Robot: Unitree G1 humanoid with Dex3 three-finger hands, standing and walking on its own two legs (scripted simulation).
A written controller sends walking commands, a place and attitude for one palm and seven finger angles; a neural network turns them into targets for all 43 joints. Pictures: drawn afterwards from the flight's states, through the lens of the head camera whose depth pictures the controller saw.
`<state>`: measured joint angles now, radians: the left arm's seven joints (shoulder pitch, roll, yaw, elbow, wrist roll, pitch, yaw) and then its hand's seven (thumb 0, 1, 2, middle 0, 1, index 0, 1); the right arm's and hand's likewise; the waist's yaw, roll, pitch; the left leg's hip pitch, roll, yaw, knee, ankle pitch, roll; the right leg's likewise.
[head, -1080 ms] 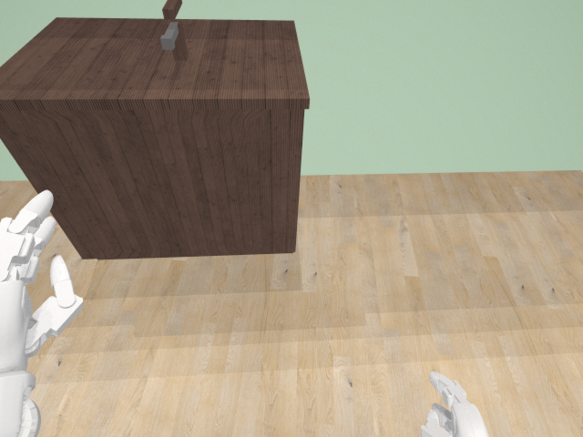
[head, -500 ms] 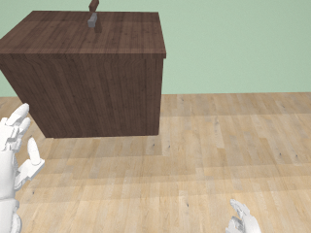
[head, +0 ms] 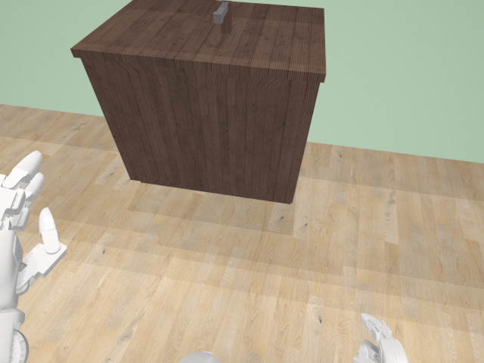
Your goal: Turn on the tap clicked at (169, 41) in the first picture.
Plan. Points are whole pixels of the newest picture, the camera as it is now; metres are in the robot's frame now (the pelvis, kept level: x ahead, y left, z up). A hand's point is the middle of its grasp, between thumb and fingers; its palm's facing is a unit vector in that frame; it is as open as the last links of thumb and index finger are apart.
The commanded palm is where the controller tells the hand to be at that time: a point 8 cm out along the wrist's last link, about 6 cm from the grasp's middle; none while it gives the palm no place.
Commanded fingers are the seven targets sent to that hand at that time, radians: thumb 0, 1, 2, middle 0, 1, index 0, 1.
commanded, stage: walk to a spot facing it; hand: left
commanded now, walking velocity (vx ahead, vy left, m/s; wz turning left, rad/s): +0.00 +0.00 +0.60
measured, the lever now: (218, 17) +1.09 +0.15 +0.11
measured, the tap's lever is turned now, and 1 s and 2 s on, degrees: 0 0 0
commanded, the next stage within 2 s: turn to face it in 1.54 s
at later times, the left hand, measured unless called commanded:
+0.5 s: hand out of the picture +0.09 +0.29 +0.17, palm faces +0.66 -0.63 -0.41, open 7.4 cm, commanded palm +0.03 +0.31 +0.19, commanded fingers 0.00 0.90 0.90 -0.20 -0.30 -0.20 -0.30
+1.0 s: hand out of the picture +0.11 +0.36 +0.19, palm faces +0.77 -0.53 -0.36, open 7.5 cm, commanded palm +0.03 +0.37 +0.19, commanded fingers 0.00 0.90 0.90 -0.20 -0.30 -0.20 -0.30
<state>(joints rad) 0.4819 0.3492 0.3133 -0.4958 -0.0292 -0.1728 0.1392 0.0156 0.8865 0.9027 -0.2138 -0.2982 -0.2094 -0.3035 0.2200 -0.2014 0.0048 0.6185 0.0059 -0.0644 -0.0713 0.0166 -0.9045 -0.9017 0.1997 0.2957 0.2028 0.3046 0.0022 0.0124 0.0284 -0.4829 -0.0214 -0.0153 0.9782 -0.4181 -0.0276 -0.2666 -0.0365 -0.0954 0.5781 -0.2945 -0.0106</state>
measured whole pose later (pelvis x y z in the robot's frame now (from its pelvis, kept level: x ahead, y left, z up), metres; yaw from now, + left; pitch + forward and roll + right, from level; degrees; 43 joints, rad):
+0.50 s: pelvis -0.03 -0.01 +0.00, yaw +19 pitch +0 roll +0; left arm 0.43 0.36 0.33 -0.46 -0.02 -0.15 0.13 0.02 0.89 0.90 -0.21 -0.30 -0.20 -0.30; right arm 0.24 -0.16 0.04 0.63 0.00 -0.08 -0.06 0.01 -0.90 -0.90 0.20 0.30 0.20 0.30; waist 0.03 0.03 -0.01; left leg -0.47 -0.02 -0.08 0.84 -0.40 0.01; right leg -0.26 -0.03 -0.11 0.57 -0.32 -0.02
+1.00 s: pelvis +0.03 +0.05 +0.00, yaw +29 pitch -1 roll -1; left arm 0.42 0.38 0.37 -0.55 -0.02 -0.20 0.16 0.02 0.89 0.90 -0.21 -0.30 -0.21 -0.30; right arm 0.17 -0.11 0.03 0.60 0.01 -0.11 -0.05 0.02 -0.91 -0.90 0.20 0.30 0.20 0.30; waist 0.00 -0.04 0.05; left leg -0.29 0.07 0.13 0.57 -0.25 0.03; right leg -0.53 -0.11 -0.09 1.13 -0.39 0.03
